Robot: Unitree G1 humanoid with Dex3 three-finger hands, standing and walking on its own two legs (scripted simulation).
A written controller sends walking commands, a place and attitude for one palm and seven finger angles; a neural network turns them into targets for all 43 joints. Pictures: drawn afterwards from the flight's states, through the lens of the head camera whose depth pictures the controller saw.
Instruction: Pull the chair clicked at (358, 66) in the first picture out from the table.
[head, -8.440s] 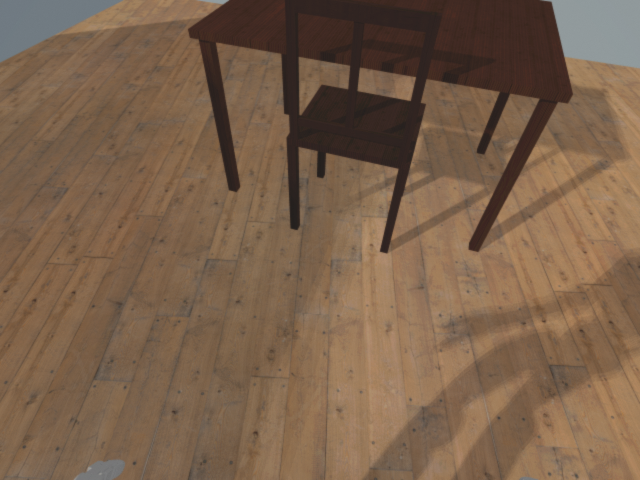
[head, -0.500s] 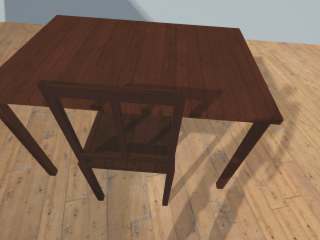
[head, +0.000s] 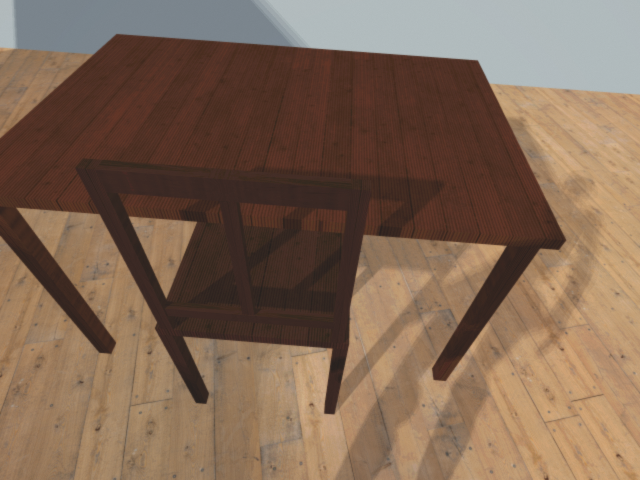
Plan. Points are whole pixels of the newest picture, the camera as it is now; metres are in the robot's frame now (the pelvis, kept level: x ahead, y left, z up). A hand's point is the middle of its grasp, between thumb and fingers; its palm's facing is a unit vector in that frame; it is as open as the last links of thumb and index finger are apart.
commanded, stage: raise the hand toward the chair's back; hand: left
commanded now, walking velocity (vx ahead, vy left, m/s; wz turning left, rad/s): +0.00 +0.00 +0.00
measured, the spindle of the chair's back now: (240, 264) +0.47 +0.17 -0.06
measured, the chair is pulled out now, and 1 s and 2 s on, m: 0.00 0.00 0.00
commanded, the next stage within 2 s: aim the fingers beside a spindle in 2.00 s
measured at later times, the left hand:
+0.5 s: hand (192, 479) +0.14 +0.16 -0.06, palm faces +0.09 -0.99 -0.07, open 10.8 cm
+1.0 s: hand (184, 444) +0.17 +0.18 -0.05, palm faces -0.01 -1.00 -0.04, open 15.0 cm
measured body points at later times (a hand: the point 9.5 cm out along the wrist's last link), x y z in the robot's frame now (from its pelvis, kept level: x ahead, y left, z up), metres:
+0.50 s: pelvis -0.04 -0.05 -0.10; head +0.04 -0.03 +0.34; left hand +0.13 +0.21 -0.05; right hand +0.21 -0.26 -0.15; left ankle -0.04 +0.09 -0.74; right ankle +0.01 -0.15 -0.74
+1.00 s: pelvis -0.04 -0.02 -0.09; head +0.04 +0.00 +0.35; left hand +0.17 +0.23 -0.05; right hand +0.14 -0.27 -0.16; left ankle -0.04 +0.09 -0.74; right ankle +0.01 -0.15 -0.74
